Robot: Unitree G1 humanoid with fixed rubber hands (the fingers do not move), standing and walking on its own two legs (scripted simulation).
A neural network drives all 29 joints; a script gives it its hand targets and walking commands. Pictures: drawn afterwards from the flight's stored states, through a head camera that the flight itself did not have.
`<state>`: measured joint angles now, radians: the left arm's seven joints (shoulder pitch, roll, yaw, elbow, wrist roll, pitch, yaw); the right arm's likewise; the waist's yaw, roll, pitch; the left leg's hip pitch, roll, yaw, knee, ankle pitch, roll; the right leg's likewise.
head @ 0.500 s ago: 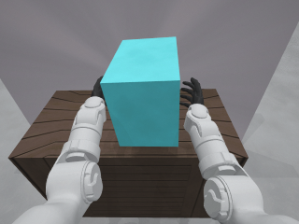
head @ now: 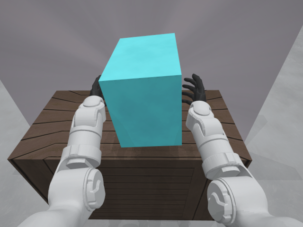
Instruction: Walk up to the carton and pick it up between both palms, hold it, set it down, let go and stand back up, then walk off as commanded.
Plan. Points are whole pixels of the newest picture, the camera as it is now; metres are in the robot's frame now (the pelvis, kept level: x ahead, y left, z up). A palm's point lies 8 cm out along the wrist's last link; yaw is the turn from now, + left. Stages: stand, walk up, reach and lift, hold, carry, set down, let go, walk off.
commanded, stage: reach and lift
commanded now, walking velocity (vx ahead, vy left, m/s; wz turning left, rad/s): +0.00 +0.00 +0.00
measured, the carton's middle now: (148, 88) +0.50 +0.01 +0.15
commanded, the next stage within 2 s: hold in 0.80 s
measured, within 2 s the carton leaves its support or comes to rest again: neither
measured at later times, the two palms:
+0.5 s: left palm (96, 97) +0.40 +0.16 +0.19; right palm (198, 99) +0.38 -0.11 +0.19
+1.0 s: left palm (93, 96) +0.38 +0.16 +0.21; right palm (200, 98) +0.37 -0.11 +0.20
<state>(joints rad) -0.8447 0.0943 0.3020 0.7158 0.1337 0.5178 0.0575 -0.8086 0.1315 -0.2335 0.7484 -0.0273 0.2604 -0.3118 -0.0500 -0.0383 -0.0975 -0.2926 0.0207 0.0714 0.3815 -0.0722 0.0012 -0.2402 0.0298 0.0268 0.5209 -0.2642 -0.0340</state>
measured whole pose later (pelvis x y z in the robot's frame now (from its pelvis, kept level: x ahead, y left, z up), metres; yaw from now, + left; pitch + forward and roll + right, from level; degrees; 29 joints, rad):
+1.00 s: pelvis -0.01 +0.00 +0.00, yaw +0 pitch -5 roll +1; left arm -0.83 0.07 0.30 0.57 0.19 0.67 0.05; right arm -0.81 0.13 -0.21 0.69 -0.02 0.32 -0.32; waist -0.05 -0.04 -0.08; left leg -0.22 0.02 0.07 0.37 -0.07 0.00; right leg -0.17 0.03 0.03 0.51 -0.26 -0.03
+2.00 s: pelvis -0.01 +0.00 +0.00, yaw +0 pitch -5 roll +1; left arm -0.83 0.07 0.30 0.52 0.20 0.72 0.05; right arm -0.81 0.13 -0.21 0.66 -0.02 0.34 -0.32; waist -0.05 -0.04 -0.06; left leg -0.21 0.02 0.07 0.37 -0.07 0.00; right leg -0.16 0.03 0.03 0.51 -0.26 -0.03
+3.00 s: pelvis +0.00 +0.00 +0.00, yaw +0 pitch -5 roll +1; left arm -0.83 0.06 0.30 0.51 0.21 0.72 0.05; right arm -0.81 0.13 -0.21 0.66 -0.01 0.34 -0.31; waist -0.05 -0.04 -0.06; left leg -0.21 0.02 0.07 0.37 -0.07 0.00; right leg -0.15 0.03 0.03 0.51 -0.26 -0.03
